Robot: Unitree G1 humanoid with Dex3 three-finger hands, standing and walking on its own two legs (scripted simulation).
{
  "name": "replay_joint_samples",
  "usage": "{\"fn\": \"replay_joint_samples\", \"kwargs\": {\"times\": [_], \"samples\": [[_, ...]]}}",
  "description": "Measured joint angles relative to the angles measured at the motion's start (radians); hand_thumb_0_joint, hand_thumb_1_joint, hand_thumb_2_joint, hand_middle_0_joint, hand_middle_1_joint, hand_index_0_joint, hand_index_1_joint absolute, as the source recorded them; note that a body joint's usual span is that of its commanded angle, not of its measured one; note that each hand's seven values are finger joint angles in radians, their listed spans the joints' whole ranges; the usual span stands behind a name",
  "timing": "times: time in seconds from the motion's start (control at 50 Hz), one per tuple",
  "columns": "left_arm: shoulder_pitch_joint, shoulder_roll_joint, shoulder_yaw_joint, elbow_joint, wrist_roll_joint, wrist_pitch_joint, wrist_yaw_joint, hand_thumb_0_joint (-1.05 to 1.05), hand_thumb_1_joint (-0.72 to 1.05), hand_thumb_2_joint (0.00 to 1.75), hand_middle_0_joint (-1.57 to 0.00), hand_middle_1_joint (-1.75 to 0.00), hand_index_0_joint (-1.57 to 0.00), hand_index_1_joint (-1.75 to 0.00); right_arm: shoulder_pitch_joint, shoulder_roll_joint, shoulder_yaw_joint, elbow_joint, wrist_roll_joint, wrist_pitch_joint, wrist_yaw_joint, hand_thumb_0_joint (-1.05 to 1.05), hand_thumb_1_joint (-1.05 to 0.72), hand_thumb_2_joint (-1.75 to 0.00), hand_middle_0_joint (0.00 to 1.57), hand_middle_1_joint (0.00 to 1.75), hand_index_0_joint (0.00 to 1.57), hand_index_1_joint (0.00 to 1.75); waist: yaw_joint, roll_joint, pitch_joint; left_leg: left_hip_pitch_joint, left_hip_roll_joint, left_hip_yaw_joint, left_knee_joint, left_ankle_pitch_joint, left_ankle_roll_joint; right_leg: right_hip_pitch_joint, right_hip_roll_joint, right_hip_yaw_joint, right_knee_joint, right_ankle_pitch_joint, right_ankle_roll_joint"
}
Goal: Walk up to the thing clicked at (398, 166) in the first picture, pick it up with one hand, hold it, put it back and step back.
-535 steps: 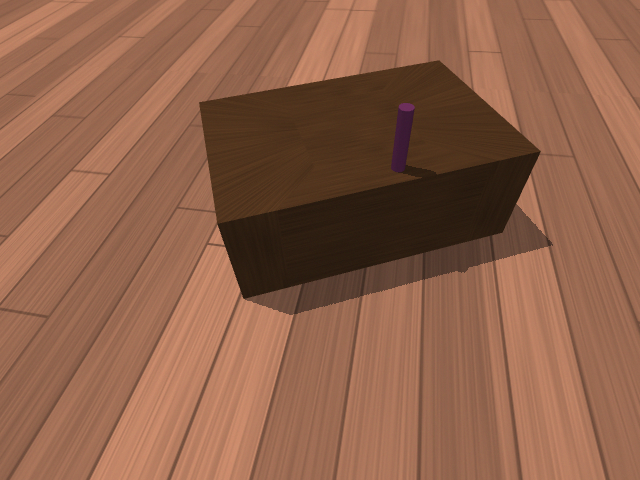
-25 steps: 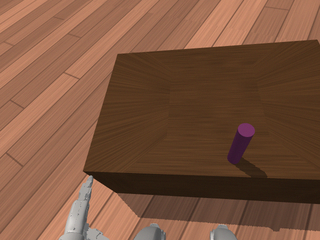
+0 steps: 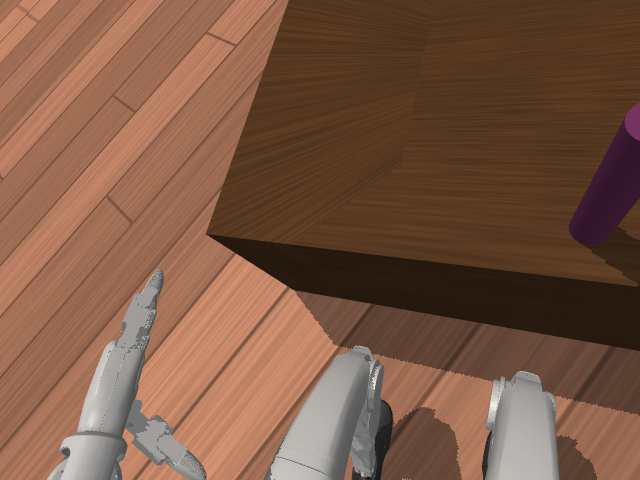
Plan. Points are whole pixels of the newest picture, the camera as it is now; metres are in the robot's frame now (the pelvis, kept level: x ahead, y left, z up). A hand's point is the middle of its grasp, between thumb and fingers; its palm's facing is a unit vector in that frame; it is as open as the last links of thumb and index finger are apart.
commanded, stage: close in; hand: right
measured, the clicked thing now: (615, 187) +0.48 -0.20 -0.04
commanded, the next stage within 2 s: rest palm in 0.48 s
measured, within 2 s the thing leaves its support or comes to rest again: leaves its support in 1.96 s
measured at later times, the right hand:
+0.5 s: hand (621, 222) +0.45 -0.22 -0.07, palm faces +0.18 +0.98 +0.04, open 17.7 cm
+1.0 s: hand (594, 214) +0.46 -0.19 -0.08, palm faces +0.18 +0.98 +0.02, open 16.7 cm
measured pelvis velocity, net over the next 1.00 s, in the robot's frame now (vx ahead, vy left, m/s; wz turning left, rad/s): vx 0.00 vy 0.01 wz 0.00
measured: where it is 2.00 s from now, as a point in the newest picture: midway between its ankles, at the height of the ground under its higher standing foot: outside the picture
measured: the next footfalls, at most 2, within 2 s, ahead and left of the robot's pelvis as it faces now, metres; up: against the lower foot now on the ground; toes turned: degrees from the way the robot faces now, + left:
none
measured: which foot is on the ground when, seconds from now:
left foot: down 0.00-1.00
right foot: down 0.00-1.00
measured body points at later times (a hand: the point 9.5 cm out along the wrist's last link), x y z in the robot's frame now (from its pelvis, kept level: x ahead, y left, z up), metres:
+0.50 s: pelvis +0.00 +0.00 -0.02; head +0.17 -0.08 +0.39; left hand +0.18 +0.26 +0.12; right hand +0.44 -0.27 -0.07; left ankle +0.06 +0.14 -0.53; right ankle +0.06 -0.13 -0.53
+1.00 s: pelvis +0.00 +0.01 -0.02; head +0.17 -0.07 +0.38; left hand +0.18 +0.26 +0.12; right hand +0.45 -0.24 -0.08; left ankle +0.06 +0.14 -0.53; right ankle +0.06 -0.13 -0.53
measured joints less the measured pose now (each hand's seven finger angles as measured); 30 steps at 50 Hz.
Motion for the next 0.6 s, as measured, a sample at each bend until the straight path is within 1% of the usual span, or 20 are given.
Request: {"fn": "replay_joint_samples", "kwargs": {"times": [0.04,0.12,0.2,0.26,0.3,0.36,0.42,0.48,0.6], "samples": [[0.011,0.003,0.008,-0.049,0.002,0.006,-0.01,-0.01,-0.54,0.06,-0.06,-0.05,-0.06,-0.05,0.005,0.016,-0.005,-0.031,-0.012,0.002,-0.025,-0.02,0.61,-0.03,0.05,0.05,0.05,0.05,0.011,0.003,-0.003,-0.028,-0.002,0.003,0.032,-0.009,0.0,-0.03,-0.001,0.006,0.033,-0.009,0.001],[0.031,0.007,0.04,-0.108,-0.003,0.009,-0.024,-0.01,-0.54,0.06,-0.06,-0.05,-0.06,-0.06,0.017,0.063,0.011,-0.101,-0.035,0.017,-0.082,-0.02,0.6,-0.03,0.05,0.04,0.05,0.05,0.024,0.005,-0.013,-0.062,-0.002,0.01,0.065,-0.018,0.002,-0.068,0.0,0.016,0.069,-0.017,0.004],[0.049,-0.006,0.069,-0.114,-0.006,0.028,-0.031,-0.01,-0.54,0.06,-0.06,-0.05,-0.06,-0.06,0.036,0.118,0.046,-0.186,-0.061,0.035,-0.138,-0.02,0.6,-0.02,0.05,0.04,0.05,0.04,0.02,-0.001,-0.023,-0.075,-0.002,0.01,0.074,-0.021,0.002,-0.081,0.001,0.018,0.078,-0.02,0.004],[0.058,-0.023,0.07,-0.12,-0.004,0.056,-0.037,-0.01,-0.54,0.06,-0.06,-0.05,-0.06,-0.06,0.045,0.148,0.071,-0.222,-0.075,0.045,-0.172,-0.02,0.6,-0.02,0.05,0.04,0.05,0.04,0.015,-0.014,-0.025,-0.076,-0.002,0.008,0.077,-0.023,-0.001,-0.081,0.0,0.015,0.081,-0.022,0.001],[0.063,-0.026,0.065,-0.135,-0.004,0.07,-0.042,-0.01,-0.53,0.06,-0.06,-0.05,-0.06,-0.06,0.045,0.16,0.081,-0.223,-0.084,0.049,-0.192,-0.02,0.6,-0.02,0.05,0.04,0.05,0.04,0.012,-0.024,-0.027,-0.074,-0.003,0.004,0.079,-0.024,-0.002,-0.077,0.0,0.012,0.082,-0.024,0.0],[0.069,-0.023,0.068,-0.166,-0.008,0.086,-0.048,-0.01,-0.54,0.06,-0.06,-0.05,-0.06,-0.06,0.043,0.183,0.1,-0.223,-0.086,0.058,-0.22,-0.02,0.6,-0.03,0.05,0.04,0.05,0.05,0.008,-0.037,-0.031,-0.07,-0.001,-0.002,0.08,-0.025,-0.004,-0.07,0.001,0.005,0.079,-0.024,-0.003],[0.068,-0.008,0.087,-0.191,-0.017,0.09,-0.048,-0.01,-0.54,0.06,-0.06,-0.05,-0.06,-0.06,0.037,0.206,0.119,-0.206,-0.09,0.062,-0.244,-0.02,0.6,-0.03,0.04,0.05,0.05,0.05,0.003,-0.045,-0.034,-0.066,0.001,-0.008,0.079,-0.025,-0.005,-0.062,0.002,-0.002,0.073,-0.023,-0.004],[0.07,-0.003,0.101,-0.22,-0.024,0.094,-0.048,-0.01,-0.54,0.06,-0.06,-0.05,-0.06,-0.05,0.04,0.23,0.129,-0.204,-0.102,0.059,-0.266,-0.02,0.6,-0.03,0.04,0.05,0.04,0.05,0.0,-0.041,-0.033,-0.059,0.001,-0.014,0.076,-0.024,-0.004,-0.05,0.002,-0.009,0.064,-0.02,-0.003],[0.074,0.007,0.124,-0.249,-0.027,0.083,-0.047,-0.01,-0.53,0.05,-0.06,-0.05,-0.06,-0.05,0.042,0.248,0.145,-0.203,-0.113,0.036,-0.296,-0.02,0.6,-0.04,0.04,0.05,0.04,0.05,0.004,-0.029,-0.027,-0.053,0.003,-0.013,0.075,-0.023,0.002,-0.04,0.003,-0.008,0.055,-0.015,0.003]]}}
